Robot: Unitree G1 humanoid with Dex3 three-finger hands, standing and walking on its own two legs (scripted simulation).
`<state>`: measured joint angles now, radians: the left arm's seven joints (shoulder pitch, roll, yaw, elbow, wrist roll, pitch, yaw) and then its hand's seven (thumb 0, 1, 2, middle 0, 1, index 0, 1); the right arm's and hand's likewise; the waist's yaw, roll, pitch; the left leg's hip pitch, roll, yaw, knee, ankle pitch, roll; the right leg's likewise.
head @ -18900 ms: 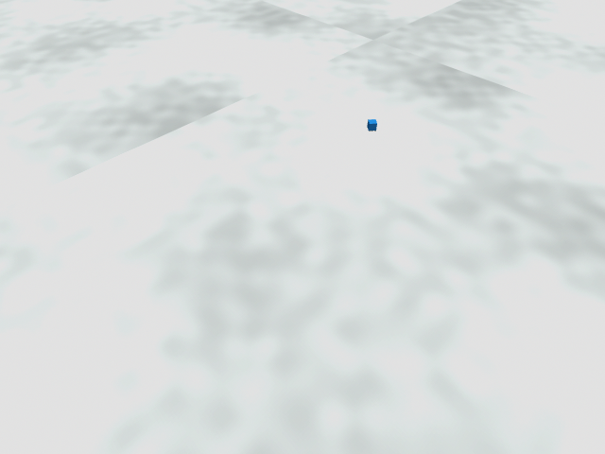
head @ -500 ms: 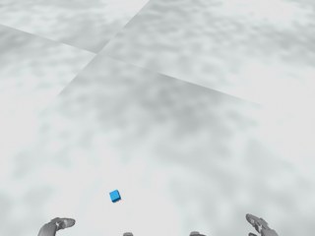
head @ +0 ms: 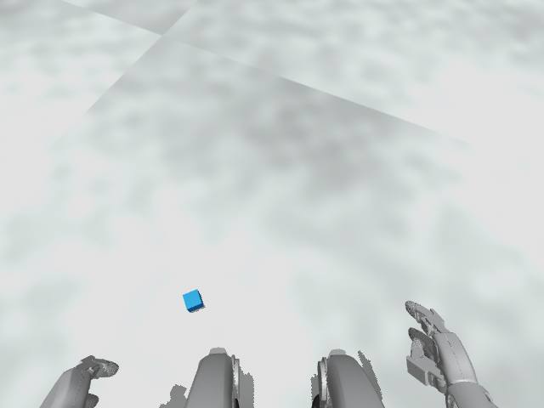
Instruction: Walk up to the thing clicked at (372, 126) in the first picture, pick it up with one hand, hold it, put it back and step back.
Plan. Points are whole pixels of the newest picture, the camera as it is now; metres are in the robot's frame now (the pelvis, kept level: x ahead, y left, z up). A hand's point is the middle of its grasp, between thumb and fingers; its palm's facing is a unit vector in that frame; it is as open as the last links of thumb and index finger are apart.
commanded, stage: rise first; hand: left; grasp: from above
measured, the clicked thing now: (193, 300) +0.41 +0.24 -0.61
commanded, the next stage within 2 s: none
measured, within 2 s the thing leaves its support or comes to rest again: neither
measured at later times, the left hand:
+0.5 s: hand (142, 337) +0.28 +0.29 -0.35, palm faces -0.40 -0.22 -0.89, open 10.8 cm
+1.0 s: hand (157, 320) +0.33 +0.29 -0.44, palm faces -0.39 -0.17 -0.91, open 12.0 cm
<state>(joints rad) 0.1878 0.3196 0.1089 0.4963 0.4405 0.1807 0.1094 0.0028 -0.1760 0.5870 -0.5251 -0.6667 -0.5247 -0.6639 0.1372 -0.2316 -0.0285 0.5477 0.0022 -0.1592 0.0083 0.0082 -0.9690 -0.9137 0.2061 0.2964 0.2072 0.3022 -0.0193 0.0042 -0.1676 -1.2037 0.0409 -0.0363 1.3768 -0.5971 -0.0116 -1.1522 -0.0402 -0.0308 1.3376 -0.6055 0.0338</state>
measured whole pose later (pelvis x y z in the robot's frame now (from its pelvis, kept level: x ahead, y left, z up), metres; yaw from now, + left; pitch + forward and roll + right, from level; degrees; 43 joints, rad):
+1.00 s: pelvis -0.08 +0.00 -0.27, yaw -5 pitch +34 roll -5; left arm -0.76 0.56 0.17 1.37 1.05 0.00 0.49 0.00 -0.19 0.71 -0.39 -0.75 -0.40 -0.73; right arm 0.11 -0.25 -0.02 0.81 -0.11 -0.13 0.10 0.00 -0.89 -0.89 0.21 0.30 0.21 0.30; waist -0.13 -0.01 -0.12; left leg -2.21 0.04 -0.11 2.28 -0.66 -0.02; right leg -2.15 0.00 -0.02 2.23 -0.67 0.04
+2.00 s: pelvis -0.07 +0.00 -0.32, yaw -7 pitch +33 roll -7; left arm -0.87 0.65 0.24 1.51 1.08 -0.04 0.54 0.00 -0.18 0.68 -0.41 -0.72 -0.42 -0.71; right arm 0.11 -0.28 0.02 0.82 -0.16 -0.15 0.21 0.00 -0.90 -0.90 0.20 0.30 0.20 0.30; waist -0.18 -0.02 -0.04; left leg -2.33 0.04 -0.16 2.44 -0.70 -0.03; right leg -2.26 0.02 -0.05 2.37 -0.69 0.05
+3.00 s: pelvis -0.07 +0.00 -0.32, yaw -8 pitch +33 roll -7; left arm -0.91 0.66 0.23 1.56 1.08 -0.03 0.55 0.00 -0.21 0.71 -0.45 -0.65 -0.43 -0.67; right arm 0.11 -0.29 0.04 0.83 -0.16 -0.18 0.25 0.00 -0.90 -0.90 0.20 0.30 0.20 0.30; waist -0.20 -0.01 -0.05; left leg -2.33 0.03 -0.16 2.44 -0.69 -0.03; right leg -2.26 0.02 -0.05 2.36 -0.68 0.05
